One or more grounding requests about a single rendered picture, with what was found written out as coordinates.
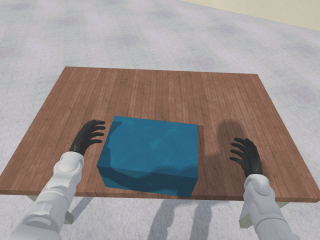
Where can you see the left robot upper arm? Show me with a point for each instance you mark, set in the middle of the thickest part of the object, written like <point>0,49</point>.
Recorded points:
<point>26,232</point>

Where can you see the robot left forearm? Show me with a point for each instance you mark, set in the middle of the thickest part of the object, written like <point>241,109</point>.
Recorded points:
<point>49,210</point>

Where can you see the table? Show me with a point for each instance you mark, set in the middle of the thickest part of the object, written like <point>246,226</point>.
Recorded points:
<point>223,105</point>

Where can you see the robot right forearm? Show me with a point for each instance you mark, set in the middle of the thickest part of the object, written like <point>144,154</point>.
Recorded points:
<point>265,214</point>

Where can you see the carton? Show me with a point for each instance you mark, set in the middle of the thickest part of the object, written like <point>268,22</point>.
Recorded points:
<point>150,156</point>

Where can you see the robot left hand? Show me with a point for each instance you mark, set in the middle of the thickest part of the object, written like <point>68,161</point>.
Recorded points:
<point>82,140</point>

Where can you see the robot right hand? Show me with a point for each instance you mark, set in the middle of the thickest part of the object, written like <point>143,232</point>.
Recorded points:
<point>251,163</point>

